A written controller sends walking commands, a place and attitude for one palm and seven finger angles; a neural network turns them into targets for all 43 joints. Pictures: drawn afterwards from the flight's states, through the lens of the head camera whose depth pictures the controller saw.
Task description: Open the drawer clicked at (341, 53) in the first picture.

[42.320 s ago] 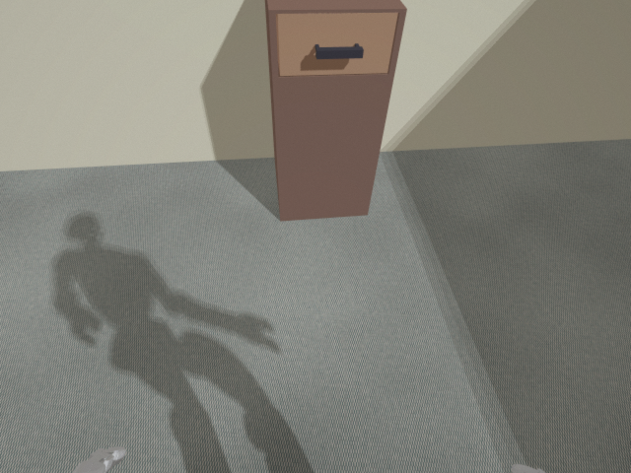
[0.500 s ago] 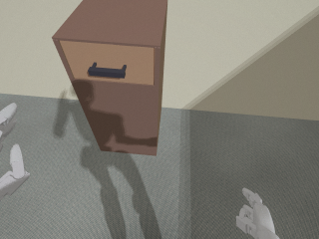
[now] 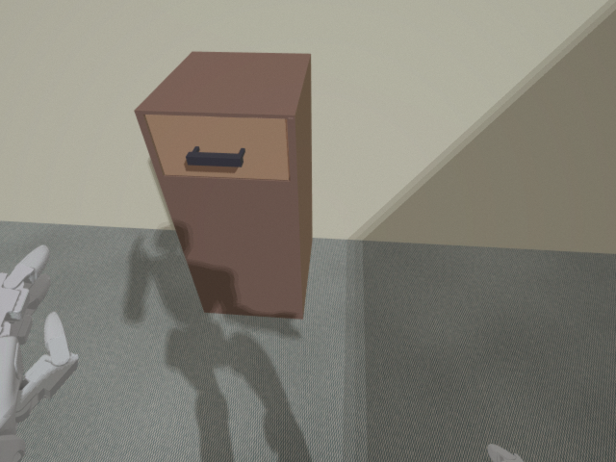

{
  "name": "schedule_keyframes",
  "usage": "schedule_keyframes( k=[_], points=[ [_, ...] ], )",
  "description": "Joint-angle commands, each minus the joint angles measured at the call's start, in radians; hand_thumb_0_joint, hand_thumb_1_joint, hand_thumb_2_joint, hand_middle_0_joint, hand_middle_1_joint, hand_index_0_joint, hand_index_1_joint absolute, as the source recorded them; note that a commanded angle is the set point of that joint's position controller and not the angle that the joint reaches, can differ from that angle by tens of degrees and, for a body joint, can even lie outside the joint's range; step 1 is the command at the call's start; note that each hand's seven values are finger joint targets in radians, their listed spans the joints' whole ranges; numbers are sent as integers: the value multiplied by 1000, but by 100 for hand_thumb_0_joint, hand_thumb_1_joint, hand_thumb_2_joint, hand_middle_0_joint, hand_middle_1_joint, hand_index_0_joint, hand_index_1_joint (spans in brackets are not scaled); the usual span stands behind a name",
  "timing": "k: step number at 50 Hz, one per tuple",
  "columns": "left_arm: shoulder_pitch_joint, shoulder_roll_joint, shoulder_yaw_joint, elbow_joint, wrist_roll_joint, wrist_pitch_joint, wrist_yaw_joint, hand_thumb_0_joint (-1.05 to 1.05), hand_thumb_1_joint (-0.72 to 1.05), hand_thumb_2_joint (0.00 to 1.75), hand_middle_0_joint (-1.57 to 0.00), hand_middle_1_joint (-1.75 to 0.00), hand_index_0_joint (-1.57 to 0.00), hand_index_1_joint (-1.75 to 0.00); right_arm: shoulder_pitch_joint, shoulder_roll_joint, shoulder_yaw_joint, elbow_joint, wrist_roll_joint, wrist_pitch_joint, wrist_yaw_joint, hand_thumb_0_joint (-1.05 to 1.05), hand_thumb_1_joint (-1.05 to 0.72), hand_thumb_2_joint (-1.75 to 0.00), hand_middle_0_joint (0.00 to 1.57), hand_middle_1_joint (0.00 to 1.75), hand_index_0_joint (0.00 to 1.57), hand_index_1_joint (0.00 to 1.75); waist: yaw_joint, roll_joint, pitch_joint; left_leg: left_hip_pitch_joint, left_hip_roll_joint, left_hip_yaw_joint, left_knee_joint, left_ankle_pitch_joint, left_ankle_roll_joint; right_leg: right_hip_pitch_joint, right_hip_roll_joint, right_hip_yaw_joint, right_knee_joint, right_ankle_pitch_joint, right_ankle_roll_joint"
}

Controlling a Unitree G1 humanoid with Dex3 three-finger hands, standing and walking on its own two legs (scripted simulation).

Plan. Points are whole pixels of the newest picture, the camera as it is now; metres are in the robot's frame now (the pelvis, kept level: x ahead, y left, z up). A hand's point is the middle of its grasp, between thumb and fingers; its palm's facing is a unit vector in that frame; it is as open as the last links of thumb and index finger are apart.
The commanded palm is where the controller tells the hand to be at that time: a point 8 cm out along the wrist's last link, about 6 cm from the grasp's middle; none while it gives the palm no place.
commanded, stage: stop stepping back and stand still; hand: left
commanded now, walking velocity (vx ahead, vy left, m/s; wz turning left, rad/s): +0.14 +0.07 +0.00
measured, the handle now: (217, 155) +0.83 +0.27 -0.02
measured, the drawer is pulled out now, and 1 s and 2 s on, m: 0.00 0.00 0.00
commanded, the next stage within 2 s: let the arm hang, fingers relaxed in 0.36 s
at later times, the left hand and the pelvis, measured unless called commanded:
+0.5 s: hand (36, 400) +0.16 +0.28 +0.11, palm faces +0.38 -0.83 -0.42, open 7.4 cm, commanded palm none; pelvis -0.03 +0.03 -0.02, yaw +3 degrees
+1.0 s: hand out of the picture -0.04 +0.24 -0.17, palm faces +0.08 -0.96 -0.27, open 7.3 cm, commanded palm none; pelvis -0.04 +0.03 -0.01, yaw +4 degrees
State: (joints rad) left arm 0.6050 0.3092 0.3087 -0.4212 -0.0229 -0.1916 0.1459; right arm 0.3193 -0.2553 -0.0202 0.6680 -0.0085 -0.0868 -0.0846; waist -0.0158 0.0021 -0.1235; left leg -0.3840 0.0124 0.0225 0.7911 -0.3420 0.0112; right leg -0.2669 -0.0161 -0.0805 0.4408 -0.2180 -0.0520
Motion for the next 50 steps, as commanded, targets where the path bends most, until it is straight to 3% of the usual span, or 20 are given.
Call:
schedule_keyframes(
  k=[1,4,6,9,12,14,16,18,22,23,24,25,28,31,33,35,36,39,43,50],
  points=[
    [-40,218,125,-275,10,-73,27,0,90,90,-20,-30,-20,-30,-178,-73,-25,-199,-10,-91,-12,0,-90,-90,20,30,20,30,19,-163,85,45,5,50,-266,-63,30,-7,-251,288,-262,-345,-57],
    [9,242,159,-363,0,-86,39,0,90,90,-20,-30,-20,-30,-137,-83,-29,-206,-14,-106,-16,0,-90,-90,20,30,20,30,3,21,25,177,33,-5,-483,-23,52,42,-141,192,-68,-213,-5],
    [17,229,160,-394,-4,-98,42,0,90,90,-20,-30,-20,-30,-137,-106,-35,-224,-13,-110,-9,0,-90,-90,20,30,20,30,12,213,24,208,203,-250,-502,46,115,-53,-15,49,184,-96,47],
    [25,235,178,-370,-4,-78,41,0,90,90,-20,-30,-20,-30,-147,-85,-29,-203,3,-123,-7,0,-90,-90,20,30,20,30,8,222,68,74,226,-202,-523,-59,116,-43,1,15,255,-178,60],
    [-4,194,143,-291,1,-70,40,0,90,90,-20,-30,-20,-30,-163,-94,-23,-184,4,-128,-3,0,-90,-90,20,30,20,30,0,104,134,-27,152,-99,-384,42,70,80,-9,50,53,-23,40],
    [-25,193,136,-236,-2,-69,33,0,90,90,-20,-30,-20,-30,-168,-89,-31,-186,7,-118,6,0,-90,-90,20,30,20,30,-7,-146,123,-116,27,-6,-164,-27,15,105,-159,334,-72,-61,-42],
    [-59,201,139,-212,1,-71,26,0,90,90,-20,-30,-20,-30,-172,-80,-40,-174,12,-101,14,0,-90,-90,20,30,20,30,9,-229,132,-143,7,-8,131,-136,1,62,-295,505,-229,-175,-131],
    [-82,195,131,-233,5,-73,17,0,90,90,-20,-30,-20,-30,-171,-73,-27,-175,5,-88,20,0,-90,-90,20,30,20,30,4,-173,120,-95,42,-38,92,-120,7,20,-287,392,-193,-82,-132],
    [-67,194,126,-331,-3,-76,21,0,90,90,-20,-30,-20,-30,-171,-52,-2,-192,-6,-80,8,0,-90,-90,20,30,20,30,-11,-10,96,178,21,8,-348,69,3,-88,-136,164,-78,-159,-31],
    [-175,1,-211,485,93,127,-113,0,90,90,-20,-30,-20,-30,-69,-202,-64,82,-21,-72,112,0,-90,-90,20,30,20,30,-83,170,170,159,144,-250,-285,235,70,-348,-82,79,266,-115,21],
    [-158,-21,-193,488,65,196,-129,0,90,90,-20,-30,-20,-30,-24,-210,-68,35,-18,-11,102,0,-90,-90,20,30,20,30,-55,273,147,133,297,-415,-448,253,142,-364,-5,49,461,-310,66],
    [-146,-18,-192,470,68,212,-132,0,90,90,-20,-30,-20,-30,-40,-202,-63,-10,-28,8,88,0,-90,-90,20,30,20,30,-53,183,125,73,321,-462,-440,258,200,-319,-7,126,586,-319,67],
    [-248,-14,-214,595,64,197,-142,0,90,90,-20,-30,-20,-30,-102,-150,-33,-36,-48,10,71,0,-90,-90,20,30,20,30,-11,-36,71,103,255,-338,-339,615,193,-258,-8,132,557,-321,71],
    [-275,23,-225,792,55,194,-142,0,90,90,-20,-30,-20,-30,-131,-175,-29,-4,-42,34,69,0,-90,-90,20,30,20,30,28,19,25,158,200,-217,-306,754,144,-111,8,89,336,-197,67],
    [-224,83,-220,928,53,183,-141,0,90,90,-20,-30,-20,-30,-143,-152,-27,26,-19,48,72,0,-90,-90,20,30,20,30,54,41,-8,81,100,-124,-240,493,62,111,-14,154,98,120,51],
    [-241,181,-220,1017,56,170,-137,0,90,90,-20,-30,-20,-30,-106,-79,-17,38,-2,58,80,0,-90,-90,20,30,20,30,22,-63,8,1,-27,-19,-125,-26,-10,126,-270,437,-42,293,-69],
    [-297,185,-234,1054,55,173,-143,0,90,90,-20,-30,-20,-30,-74,-74,-16,68,-1,67,83,0,-90,-90,20,30,20,30,-8,-21,34,81,-23,-21,-125,-96,-8,33,-278,398,-67,148,-100],
    [-383,119,-247,1154,42,177,-138,0,90,90,-20,-30,-20,-30,-54,-77,-19,149,-6,79,77,0,-90,-90,20,30,20,30,-24,-101,94,167,7,-67,-226,169,6,-26,-127,274,-49,106,-42],
    [-351,70,-252,1273,33,192,-133,0,90,90,-20,-30,-20,-30,-80,-103,-18,222,-14,78,67,0,-90,-90,20,30,20,30,10,179,145,114,88,-167,-416,127,32,37,-44,186,-29,-33,0],
    [-354,87,-256,1403,35,187,-130,0,90,90,-20,-30,-20,-30,-59,-140,-29,304,-10,75,62,0,-90,-90,20,30,20,30,17,48,128,156,95,-164,-476,74,32,87,-58,173,-82,-25,0]
  ],
)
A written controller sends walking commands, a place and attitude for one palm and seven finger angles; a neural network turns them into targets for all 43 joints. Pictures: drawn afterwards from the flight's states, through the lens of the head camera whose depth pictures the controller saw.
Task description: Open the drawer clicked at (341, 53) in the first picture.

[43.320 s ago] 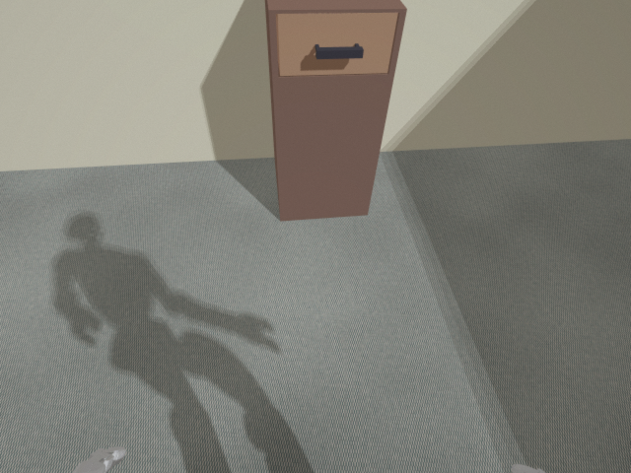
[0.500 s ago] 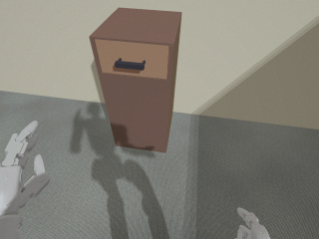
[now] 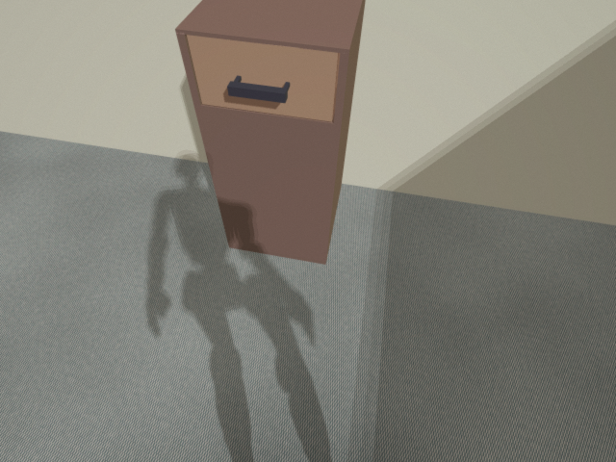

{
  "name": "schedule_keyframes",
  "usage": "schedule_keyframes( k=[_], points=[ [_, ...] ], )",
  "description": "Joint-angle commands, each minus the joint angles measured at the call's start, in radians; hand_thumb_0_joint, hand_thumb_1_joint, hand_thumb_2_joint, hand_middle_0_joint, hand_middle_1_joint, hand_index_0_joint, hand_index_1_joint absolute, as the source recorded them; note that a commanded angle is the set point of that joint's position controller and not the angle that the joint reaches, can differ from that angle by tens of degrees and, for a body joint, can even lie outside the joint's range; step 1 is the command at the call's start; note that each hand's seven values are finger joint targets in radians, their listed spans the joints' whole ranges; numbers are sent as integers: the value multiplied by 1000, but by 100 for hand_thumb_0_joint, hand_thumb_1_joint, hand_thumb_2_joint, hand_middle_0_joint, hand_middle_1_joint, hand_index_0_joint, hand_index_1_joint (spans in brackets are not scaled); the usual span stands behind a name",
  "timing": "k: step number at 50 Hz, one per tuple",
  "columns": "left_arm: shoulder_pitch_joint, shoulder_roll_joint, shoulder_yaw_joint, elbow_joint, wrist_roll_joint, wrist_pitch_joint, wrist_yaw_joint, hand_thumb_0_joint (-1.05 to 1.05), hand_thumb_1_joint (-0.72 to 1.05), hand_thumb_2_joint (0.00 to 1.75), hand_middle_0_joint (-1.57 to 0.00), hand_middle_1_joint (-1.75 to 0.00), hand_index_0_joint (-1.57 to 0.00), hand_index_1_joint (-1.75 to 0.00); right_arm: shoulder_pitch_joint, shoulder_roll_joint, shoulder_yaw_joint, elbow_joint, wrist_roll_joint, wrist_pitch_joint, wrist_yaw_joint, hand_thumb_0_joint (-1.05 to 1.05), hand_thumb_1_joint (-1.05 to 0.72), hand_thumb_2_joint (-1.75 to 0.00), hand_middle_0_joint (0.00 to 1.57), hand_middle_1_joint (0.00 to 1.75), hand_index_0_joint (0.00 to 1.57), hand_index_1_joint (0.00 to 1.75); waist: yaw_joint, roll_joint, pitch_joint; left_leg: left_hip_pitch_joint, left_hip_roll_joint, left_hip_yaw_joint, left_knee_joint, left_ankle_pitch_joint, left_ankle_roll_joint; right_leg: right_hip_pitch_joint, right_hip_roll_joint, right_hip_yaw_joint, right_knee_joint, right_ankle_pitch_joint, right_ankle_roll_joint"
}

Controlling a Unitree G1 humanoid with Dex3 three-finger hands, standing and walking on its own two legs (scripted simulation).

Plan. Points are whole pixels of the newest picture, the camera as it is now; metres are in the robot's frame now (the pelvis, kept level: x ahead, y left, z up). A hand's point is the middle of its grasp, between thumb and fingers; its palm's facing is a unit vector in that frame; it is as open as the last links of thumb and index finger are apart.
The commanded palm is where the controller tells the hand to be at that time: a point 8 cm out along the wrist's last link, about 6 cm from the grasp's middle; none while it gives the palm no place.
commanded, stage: let the arm hang, fingers relaxed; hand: left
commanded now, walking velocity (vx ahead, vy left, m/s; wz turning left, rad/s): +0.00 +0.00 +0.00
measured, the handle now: (260, 87) +0.89 +0.17 -0.02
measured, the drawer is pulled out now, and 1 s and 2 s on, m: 0.00 0.00 0.00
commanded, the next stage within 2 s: look to check the result in 0.56 s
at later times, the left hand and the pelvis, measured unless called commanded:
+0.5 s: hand out of the picture +0.09 +0.23 -0.15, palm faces -0.02 -0.95 -0.32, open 7.4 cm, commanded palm none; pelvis +0.01 +0.00 +0.01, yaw -1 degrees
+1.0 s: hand out of the picture +0.11 +0.24 -0.14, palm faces -0.03 -0.93 -0.36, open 7.4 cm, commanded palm none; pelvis +0.02 -0.01 +0.01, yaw -1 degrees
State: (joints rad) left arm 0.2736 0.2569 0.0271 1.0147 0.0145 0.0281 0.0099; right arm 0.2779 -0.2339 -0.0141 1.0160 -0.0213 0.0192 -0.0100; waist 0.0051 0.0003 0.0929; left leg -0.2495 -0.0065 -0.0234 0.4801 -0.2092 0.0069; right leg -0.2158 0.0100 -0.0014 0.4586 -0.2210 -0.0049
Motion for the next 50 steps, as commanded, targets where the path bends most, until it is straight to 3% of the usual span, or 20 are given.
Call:
schedule_keyframes(
  k=[1,8,30,40,50],
  points=[
    [-30,146,26,-23,-2,-33,7,0,90,90,-20,-30,-20,-30,-14,-166,-35,-34,3,-30,-12,0,-90,-90,20,30,20,30,-7,31,-87,27,113,-118,-171,-65,35,35,-84,97,-106,-31,-46],
    [-80,185,28,16,-1,-40,9,0,90,90,-20,-30,-20,-30,-39,-191,-38,11,2,-29,-8,0,-90,-90,20,30,20,30,-14,-37,-26,55,101,-92,-175,-26,31,-12,-99,119,-152,-63,-46],
    [-186,259,37,22,-1,-57,6,0,90,90,-20,-30,-20,-30,-148,-268,-41,24,3,-43,-3,0,-90,-90,20,30,20,30,-13,22,-105,130,114,-80,-189,129,16,73,-119,126,-163,97,-44],
    [-199,277,33,28,-3,-58,7,0,90,90,-20,-30,-20,-30,-165,-291,-37,26,5,-41,-4,0,-90,-90,20,30,20,30,-14,4,-133,164,121,-76,-191,181,13,104,-122,119,-166,164,-41],
    [-209,286,31,28,-4,-60,8,0,90,90,-20,-30,-20,-30,-184,-299,-38,27,6,-36,-3,0,-90,-90,20,30,20,30,-18,-19,-119,180,122,-69,-193,185,11,101,-121,120,-178,188,-39]
  ],
)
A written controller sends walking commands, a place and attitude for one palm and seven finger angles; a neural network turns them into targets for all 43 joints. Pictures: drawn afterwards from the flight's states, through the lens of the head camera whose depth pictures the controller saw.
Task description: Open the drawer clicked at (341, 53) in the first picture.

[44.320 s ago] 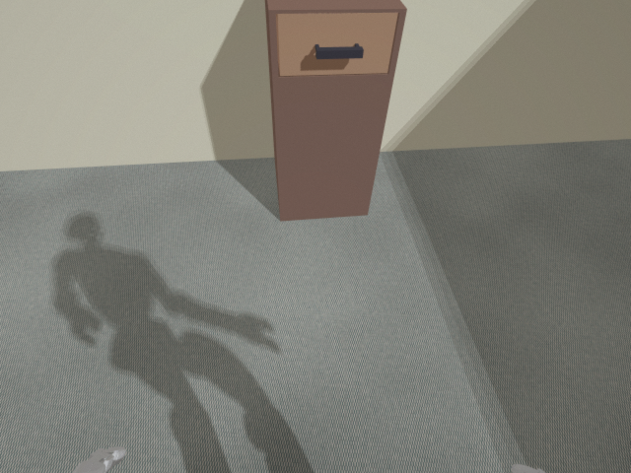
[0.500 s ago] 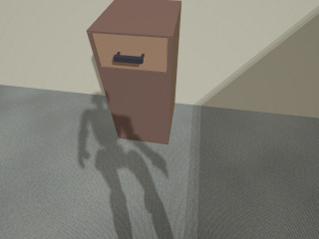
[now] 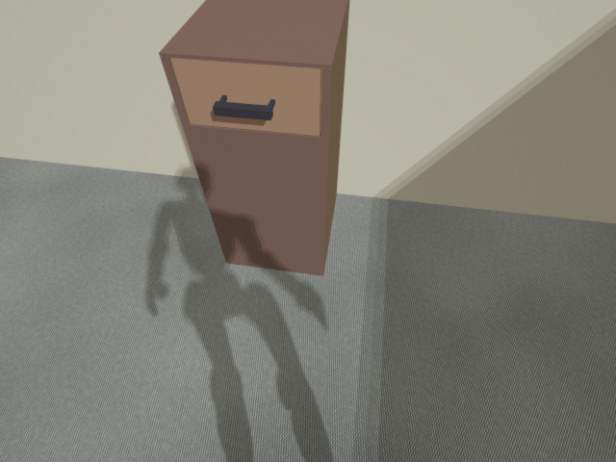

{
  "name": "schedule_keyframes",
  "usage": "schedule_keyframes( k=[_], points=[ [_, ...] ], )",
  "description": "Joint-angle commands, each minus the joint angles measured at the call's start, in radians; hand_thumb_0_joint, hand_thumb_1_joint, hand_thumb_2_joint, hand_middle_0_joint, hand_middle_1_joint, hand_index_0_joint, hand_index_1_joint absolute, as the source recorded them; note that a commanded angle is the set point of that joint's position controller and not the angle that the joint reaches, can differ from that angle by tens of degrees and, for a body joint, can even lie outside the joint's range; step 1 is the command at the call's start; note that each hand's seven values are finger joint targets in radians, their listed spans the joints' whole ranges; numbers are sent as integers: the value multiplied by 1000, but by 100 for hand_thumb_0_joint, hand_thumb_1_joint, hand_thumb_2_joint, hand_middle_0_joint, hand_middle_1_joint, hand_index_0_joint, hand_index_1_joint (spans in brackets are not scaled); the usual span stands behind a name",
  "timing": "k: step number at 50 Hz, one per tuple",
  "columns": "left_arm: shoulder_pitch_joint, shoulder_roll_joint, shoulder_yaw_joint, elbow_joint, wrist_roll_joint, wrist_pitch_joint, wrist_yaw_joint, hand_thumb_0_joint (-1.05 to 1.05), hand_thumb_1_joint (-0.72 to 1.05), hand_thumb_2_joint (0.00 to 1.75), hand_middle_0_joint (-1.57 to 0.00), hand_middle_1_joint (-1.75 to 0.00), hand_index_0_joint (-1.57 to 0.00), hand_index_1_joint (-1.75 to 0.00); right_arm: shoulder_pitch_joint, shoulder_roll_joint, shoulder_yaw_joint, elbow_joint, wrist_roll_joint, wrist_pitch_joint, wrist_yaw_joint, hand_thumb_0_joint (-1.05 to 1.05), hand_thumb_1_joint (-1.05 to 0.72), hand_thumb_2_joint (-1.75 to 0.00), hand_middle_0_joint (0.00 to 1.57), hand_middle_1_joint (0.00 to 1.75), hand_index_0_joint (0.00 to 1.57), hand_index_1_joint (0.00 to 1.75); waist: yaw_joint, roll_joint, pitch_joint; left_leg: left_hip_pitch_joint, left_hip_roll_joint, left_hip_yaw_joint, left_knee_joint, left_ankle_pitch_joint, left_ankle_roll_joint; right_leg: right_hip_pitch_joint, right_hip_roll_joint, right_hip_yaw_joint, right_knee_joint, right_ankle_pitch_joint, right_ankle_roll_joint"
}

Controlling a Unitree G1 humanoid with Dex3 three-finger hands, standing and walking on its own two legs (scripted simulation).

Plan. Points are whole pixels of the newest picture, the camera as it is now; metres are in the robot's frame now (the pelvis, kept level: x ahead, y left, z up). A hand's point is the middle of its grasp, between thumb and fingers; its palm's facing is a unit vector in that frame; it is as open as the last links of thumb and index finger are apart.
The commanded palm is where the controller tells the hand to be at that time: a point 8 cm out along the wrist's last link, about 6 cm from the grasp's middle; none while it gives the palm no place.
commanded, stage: look to check the result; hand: left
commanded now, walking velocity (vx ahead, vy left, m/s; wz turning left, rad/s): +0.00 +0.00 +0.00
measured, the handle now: (245, 105) +0.86 +0.20 -0.02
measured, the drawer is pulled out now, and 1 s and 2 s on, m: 0.00 0.00 0.00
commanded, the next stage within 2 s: turn to face it in 0.10 s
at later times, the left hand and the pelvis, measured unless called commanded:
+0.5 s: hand out of the picture +0.10 +0.24 -0.16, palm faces -0.05 -0.94 -0.34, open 7.4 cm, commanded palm none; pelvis +0.01 +0.00 +0.00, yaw -3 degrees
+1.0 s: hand (190, 446) +0.17 +0.20 -0.19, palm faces -0.06 -0.98 -0.17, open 7.4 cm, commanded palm none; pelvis +0.11 +0.02 -0.01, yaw -3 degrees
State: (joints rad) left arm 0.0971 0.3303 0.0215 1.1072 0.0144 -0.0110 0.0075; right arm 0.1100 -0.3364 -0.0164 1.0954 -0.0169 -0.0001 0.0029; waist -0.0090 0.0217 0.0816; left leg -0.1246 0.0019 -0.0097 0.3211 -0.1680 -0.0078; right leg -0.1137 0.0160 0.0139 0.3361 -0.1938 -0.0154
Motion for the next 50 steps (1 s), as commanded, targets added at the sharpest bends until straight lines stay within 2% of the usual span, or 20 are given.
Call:
schedule_keyframes(
  k=[1,5,14,22,23,25,27,30,32,34,36,37,38,39,40,41,42,44,46,50],
  points=[
    [-35,213,37,-63,-3,-21,10,0,90,90,-20,-30,-20,-30,-15,-198,-35,-50,2,-17,-15,0,-90,-90,20,30,20,30,-3,-31,-113,54,113,-81,-37,144,26,7,-128,105,-56,164,-28],
    [-35,216,37,-67,-4,-24,12,0,90,90,-20,-30,-20,-30,-19,-200,-37,-55,2,-19,-16,0,-90,-90,20,30,20,30,-4,-32,-137,75,116,-77,-27,190,26,23,-131,101,-46,220,-30],
    [-32,226,45,-78,-2,-22,10,0,90,90,-20,-30,-20,-30,-23,-207,-42,-62,3,-19,-19,0,-90,-90,20,30,20,30,-1,-25,-120,84,119,-60,-13,206,24,13,-127,115,-38,262,-36],
    [-5,161,40,-92,-2,4,9,0,90,90,-20,-30,-20,-30,28,-138,-36,-71,1,-6,-25,0,-90,-90,20,30,20,30,-7,-29,-118,57,129,-29,26,157,15,-11,-115,138,14,267,-28],
    [-11,185,43,-95,-1,0,5,0,90,90,-20,-30,-20,-30,16,-168,-40,-74,0,-10,-23,0,-90,-90,20,30,20,30,-2,-10,-112,50,126,-32,18,102,17,-12,-111,144,3,209,-32],
    [15,134,36,-84,2,6,3,0,90,90,-20,-30,-20,-30,40,-109,-28,-65,-7,-6,-15,0,-90,-90,20,30,20,30,0,-15,-106,29,116,-32,9,-76,14,-26,-105,156,-10,-18,-33],
    [42,101,27,-73,4,13,-3,0,90,90,-20,-30,-20,-30,62,-69,-18,-50,-13,-3,-6,0,-90,-90,20,30,20,30,8,-21,-32,-30,100,-35,-7,-231,16,-73,-98,173,-29,-227,-39],
    [75,108,35,-70,6,12,-10,0,90,90,-20,-30,-20,-30,93,-48,-19,-44,-16,-5,-2,0,-90,-90,20,30,20,30,15,-61,29,-81,77,-21,24,-300,22,-108,-114,202,-52,-352,-56],
    [99,111,44,-70,4,7,-12,0,90,90,-20,-30,-20,-30,112,-29,-17,-42,-14,-13,-3,0,-90,-90,20,30,20,30,21,-106,47,-118,52,10,73,-248,18,-82,-139,230,-58,-330,-75],
    [151,113,56,-60,2,1,-7,0,90,90,-20,-30,-20,-30,131,-2,-17,-47,-10,-21,-7,0,-90,-90,20,30,20,30,29,-154,19,-160,26,49,166,-194,12,0,-182,275,-61,-232,-109],
    [176,109,68,-55,0,-3,0,0,90,90,-20,-30,-20,-30,159,15,-18,-40,-8,-29,-13,0,-90,-90,20,30,20,30,24,-168,21,-175,29,70,185,-176,5,36,-221,280,-23,-86,-138],
    [172,96,71,-59,0,-4,2,0,90,90,-20,-30,-20,-30,190,22,-20,-30,-6,-34,-16,0,-90,-90,20,30,20,30,11,-152,20,-133,37,68,148,-149,7,19,-211,244,16,-20,-134],
    [160,68,69,-64,-2,-6,1,0,90,90,-20,-30,-20,-30,241,23,-20,-13,-6,-41,-20,0,-90,-90,20,30,20,30,-10,-98,9,-35,52,48,88,-59,19,-34,-162,178,93,64,-112],
    [124,24,61,-82,-4,-8,-2,0,90,90,-20,-30,-20,-30,334,-5,-31,22,-11,-48,-25,0,-90,-90,20,30,20,30,-51,71,-4,129,122,-61,50,98,61,-184,-68,71,294,117,-72],
    [58,-34,46,-112,-4,-11,-3,0,90,90,-20,-30,-20,-30,481,-48,-47,70,-24,-53,-36,0,-90,-90,20,30,20,30,-103,259,-8,283,280,-277,-6,339,145,-412,18,-74,566,-82,-26],
    [-10,-47,39,-145,-3,-22,4,0,90,90,-20,-30,-20,-30,575,-21,-39,98,-22,-52,-47,0,-90,-90,20,30,20,30,-124,253,10,364,360,-348,-11,638,193,-576,9,-34,726,-355,-15],
    [-16,-35,48,-143,-3,-22,8,0,90,90,-20,-30,-20,-30,584,9,-28,97,-19,-52,-52,0,-90,-90,20,30,20,30,-109,146,20,352,371,-300,24,738,202,-602,-39,11,783,-342,-22],
    [-20,-67,46,-147,-1,-20,-6,0,90,90,-20,-30,-20,-30,504,41,-27,72,-18,-59,-54,0,-90,-90,20,30,20,30,-70,52,64,274,331,-208,-4,587,199,-595,-88,-20,746,-273,-21],
    [-31,-100,41,-160,2,-15,-23,0,90,90,-20,-30,-20,-30,484,49,-25,72,-19,-67,-58,0,-90,-90,20,30,20,30,-51,79,72,211,279,-143,-47,465,172,-553,-94,-57,656,-202,-17],
    [-26,-125,35,-171,3,-9,-36,0,90,90,-20,-30,-20,-30,469,63,-16,89,-16,-73,-56,0,-90,-90,20,30,20,30,-30,104,35,79,237,-44,-54,436,148,-334,-58,-143,436,-104,-29]
  ],
)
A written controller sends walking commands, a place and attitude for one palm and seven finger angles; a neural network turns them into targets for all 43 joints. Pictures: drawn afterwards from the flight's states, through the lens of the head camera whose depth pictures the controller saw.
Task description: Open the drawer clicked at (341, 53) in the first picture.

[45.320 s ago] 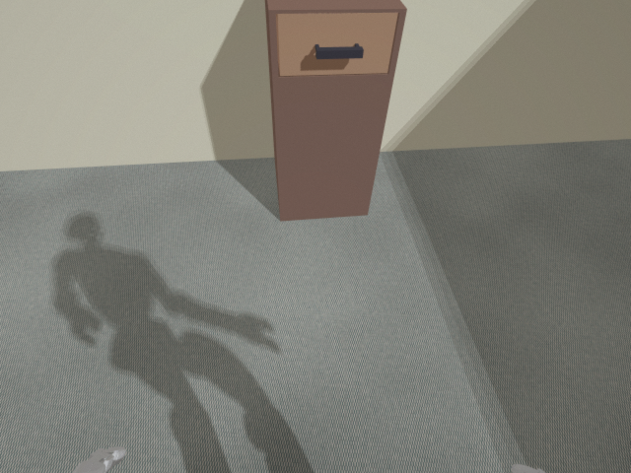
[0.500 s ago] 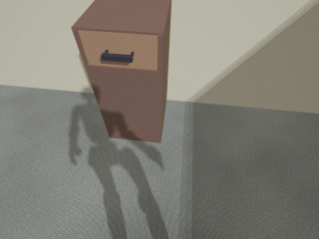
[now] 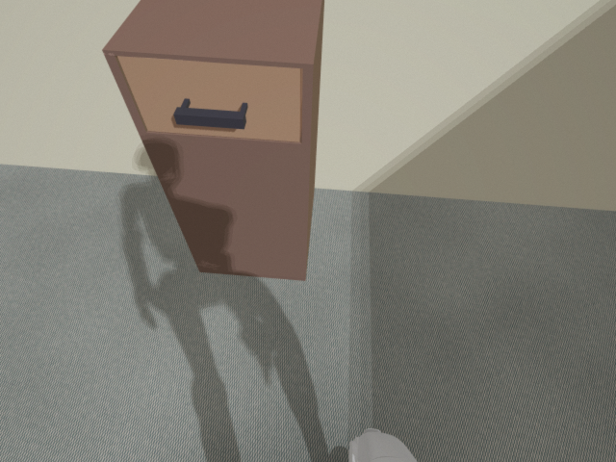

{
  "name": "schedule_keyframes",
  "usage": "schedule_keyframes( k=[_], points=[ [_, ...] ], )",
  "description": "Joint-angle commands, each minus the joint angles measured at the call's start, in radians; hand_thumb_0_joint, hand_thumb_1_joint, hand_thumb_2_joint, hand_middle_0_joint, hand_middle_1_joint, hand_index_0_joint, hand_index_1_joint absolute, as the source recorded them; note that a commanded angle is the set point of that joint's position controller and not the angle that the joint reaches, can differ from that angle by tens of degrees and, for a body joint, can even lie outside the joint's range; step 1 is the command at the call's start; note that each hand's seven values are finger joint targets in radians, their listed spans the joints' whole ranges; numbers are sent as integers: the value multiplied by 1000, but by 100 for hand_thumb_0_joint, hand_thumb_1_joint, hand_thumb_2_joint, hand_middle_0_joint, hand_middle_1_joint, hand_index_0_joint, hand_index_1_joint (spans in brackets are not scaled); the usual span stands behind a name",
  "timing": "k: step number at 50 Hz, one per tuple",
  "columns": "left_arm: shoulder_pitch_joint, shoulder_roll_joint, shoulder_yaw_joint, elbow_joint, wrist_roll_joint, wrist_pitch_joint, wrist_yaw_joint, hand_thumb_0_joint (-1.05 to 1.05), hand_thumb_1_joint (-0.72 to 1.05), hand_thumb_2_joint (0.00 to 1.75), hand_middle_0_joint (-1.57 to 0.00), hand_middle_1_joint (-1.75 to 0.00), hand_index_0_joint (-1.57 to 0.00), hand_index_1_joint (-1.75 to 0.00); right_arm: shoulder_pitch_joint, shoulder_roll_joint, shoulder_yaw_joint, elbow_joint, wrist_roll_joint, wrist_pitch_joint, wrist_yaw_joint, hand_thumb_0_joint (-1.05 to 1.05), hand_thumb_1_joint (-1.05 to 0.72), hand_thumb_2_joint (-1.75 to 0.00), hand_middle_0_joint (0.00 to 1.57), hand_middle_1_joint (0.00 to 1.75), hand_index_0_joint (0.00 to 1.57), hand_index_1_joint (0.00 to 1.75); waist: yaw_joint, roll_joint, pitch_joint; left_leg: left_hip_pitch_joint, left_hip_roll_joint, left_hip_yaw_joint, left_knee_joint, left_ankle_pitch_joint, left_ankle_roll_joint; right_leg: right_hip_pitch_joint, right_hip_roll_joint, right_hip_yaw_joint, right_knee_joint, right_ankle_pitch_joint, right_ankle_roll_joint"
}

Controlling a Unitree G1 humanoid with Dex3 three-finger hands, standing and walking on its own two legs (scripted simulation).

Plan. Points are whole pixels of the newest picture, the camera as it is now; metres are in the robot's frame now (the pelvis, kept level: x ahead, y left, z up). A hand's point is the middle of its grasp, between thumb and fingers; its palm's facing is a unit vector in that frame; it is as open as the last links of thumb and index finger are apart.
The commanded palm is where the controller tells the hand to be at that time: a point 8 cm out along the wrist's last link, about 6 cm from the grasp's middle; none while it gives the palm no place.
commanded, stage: take the last steps up to it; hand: left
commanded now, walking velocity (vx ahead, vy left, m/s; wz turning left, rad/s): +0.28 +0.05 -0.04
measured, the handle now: (213, 111) +0.74 +0.21 -0.01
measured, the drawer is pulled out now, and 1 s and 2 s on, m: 0.00 0.00 0.00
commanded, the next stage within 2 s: come to a stop and stand still in 0.36 s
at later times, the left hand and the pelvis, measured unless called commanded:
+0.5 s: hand (188, 445) +0.16 +0.19 -0.19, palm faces +0.10 -0.98 -0.16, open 7.3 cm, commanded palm none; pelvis +0.17 +0.01 -0.01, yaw +0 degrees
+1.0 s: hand (187, 363) +0.28 +0.21 -0.17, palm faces +0.03 -0.96 -0.26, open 7.4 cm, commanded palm none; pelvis +0.19 +0.01 +0.00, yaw +1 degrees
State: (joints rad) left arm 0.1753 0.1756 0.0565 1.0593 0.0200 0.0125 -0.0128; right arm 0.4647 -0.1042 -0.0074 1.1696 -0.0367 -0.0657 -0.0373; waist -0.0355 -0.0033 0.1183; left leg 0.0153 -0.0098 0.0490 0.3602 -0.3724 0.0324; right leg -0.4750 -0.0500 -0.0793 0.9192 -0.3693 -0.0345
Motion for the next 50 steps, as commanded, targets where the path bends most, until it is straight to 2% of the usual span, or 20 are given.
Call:
schedule_keyframes(
  k=[1,4,5,6,7,9,12,21,23,25,29,33,35,37,39,42,47,48,49,50],
  points=[
    [-80,32,4,-115,-3,-31,-16,0,90,90,-20,-30,-20,-30,103,-174,-26,18,5,-6,-14,0,-90,-90,20,30,20,30,13,131,-1,-98,247,-88,-77,655,108,99,27,-67,-178,82,-13],
    [170,74,30,-49,-2,-40,-6,0,90,90,-20,-30,-20,-30,46,-186,-33,9,21,0,-10,0,-90,-90,20,30,20,30,132,60,-108,-229,189,-34,188,695,64,468,61,-71,-313,192,-46],
    [314,140,52,-8,6,-51,3,0,90,90,-20,-30,-20,-30,25,-157,-32,-6,33,-4,-2,0,-90,-90,20,30,20,30,192,-33,-168,-385,122,27,424,492,22,673,-81,111,-392,110,-97],
    [402,233,76,7,4,-59,14,0,90,90,-20,-30,-20,-30,42,-90,-23,-42,45,-10,3,0,-90,-90,20,30,20,30,193,-267,-235,-561,0,48,804,-111,-14,739,-390,591,-600,72,-222],
    [337,232,72,-3,-12,-54,21,0,90,90,-20,-30,-20,-30,-6,-118,-38,-56,35,3,6,0,-90,-90,20,30,20,30,166,-173,-162,-627,43,-51,988,-190,-4,608,-435,676,-696,-21,-244],
    [146,131,48,-43,-7,-46,41,0,90,90,-20,-30,-20,-30,-62,-63,-46,-70,20,18,15,0,-90,-90,20,30,20,30,73,-80,14,-609,146,-85,918,-67,-13,288,-366,459,-730,-78,-192],
    [77,74,25,-65,7,-67,41,0,90,90,-20,-30,-20,-30,-12,-20,-38,-61,12,51,26,0,-90,-90,20,30,20,30,0,-81,8,-433,170,-64,714,-26,-36,78,-287,222,-744,123,-148],
    [116,100,40,-28,-3,-63,18,0,90,90,-20,-30,-20,-30,-65,-86,-43,-98,15,14,36,0,-90,-90,20,30,20,30,3,-34,-105,-127,85,54,94,218,-57,152,-139,53,-540,149,-57],
    [113,34,22,-54,-6,-57,15,0,90,90,-20,-30,-20,-30,34,-235,-71,-85,1,11,18,0,-90,-90,20,30,20,30,-36,276,-144,18,347,-271,-15,342,91,-22,18,-88,-211,-78,33],
    [52,22,1,-62,-6,-47,29,0,90,90,-20,-30,-20,-30,-9,-210,-54,-95,-5,22,-1,0,-90,-90,20,30,20,30,-27,188,-100,-61,412,-307,-41,701,173,-27,-13,40,-22,-225,42],
    [143,65,5,-17,-8,-26,34,0,90,90,-20,-30,-20,-30,-187,-220,-46,-132,13,33,-17,0,-90,-90,20,30,20,30,33,167,-146,-25,286,-71,77,1090,76,144,-8,16,-314,-13,50],
    [159,145,33,-55,9,-3,36,0,90,90,-20,-30,-20,-30,-212,-248,-87,-166,28,71,-25,0,-90,-90,20,30,20,30,36,39,-187,-136,228,-35,141,801,13,260,-35,61,-354,553,15],
    [112,159,32,-90,11,12,27,0,90,90,-20,-30,-20,-30,-236,-244,-94,-175,24,82,-18,0,-90,-90,20,30,20,30,29,61,-123,-217,199,-36,134,574,4,230,-82,75,-342,583,-20],
    [110,179,39,-94,14,9,34,0,90,90,-20,-30,-20,-30,-237,-206,-91,-174,26,92,-17,0,-90,-90,20,30,20,30,38,-106,-170,-240,128,27,279,459,-27,292,-153,156,-405,767,-53],
    [138,206,46,-81,12,4,45,0,90,90,-20,-30,-20,-30,-270,-155,-79,-200,33,102,-7,0,-90,-90,20,30,20,30,72,-281,-191,-385,-1,17,565,-180,-53,398,-292,267,-503,1094,-169],
    [55,193,47,-115,14,13,60,0,90,90,-20,-30,-20,-30,-303,-143,-74,-194,37,116,-3,0,-90,-90,20,30,20,30,58,-157,-154,-451,28,-74,697,-219,-50,392,-284,234,-514,905,-204],
    [13,197,44,-124,9,5,60,0,90,90,-20,-30,-20,-30,-220,-134,-56,-169,31,102,14,0,-90,-90,20,30,20,30,23,-132,-164,-296,42,-21,267,-16,-64,380,-220,187,-489,663,-130],
    [58,222,23,-147,2,-17,107,0,90,90,-20,-30,-20,-30,-231,-199,-69,-251,43,62,9,0,-90,-90,20,30,20,30,5,29,-422,-233,25,42,130,105,-83,543,-220,291,-297,1207,-86],
    [34,225,21,-174,-18,-21,102,0,90,90,-20,-30,-20,-30,-199,-197,-61,-280,45,58,12,0,-90,-90,20,30,20,30,-26,85,-394,-180,55,30,53,320,-56,531,-167,128,-218,1064,-44],
    [43,149,6,-194,-22,-3,94,0,90,90,-20,-30,-20,-30,-184,-226,-62,-287,25,53,5,0,-90,-90,20,30,20,30,2,241,-373,-70,169,-86,65,686,-5,334,-79,76,-175,580,-12]
  ],
)
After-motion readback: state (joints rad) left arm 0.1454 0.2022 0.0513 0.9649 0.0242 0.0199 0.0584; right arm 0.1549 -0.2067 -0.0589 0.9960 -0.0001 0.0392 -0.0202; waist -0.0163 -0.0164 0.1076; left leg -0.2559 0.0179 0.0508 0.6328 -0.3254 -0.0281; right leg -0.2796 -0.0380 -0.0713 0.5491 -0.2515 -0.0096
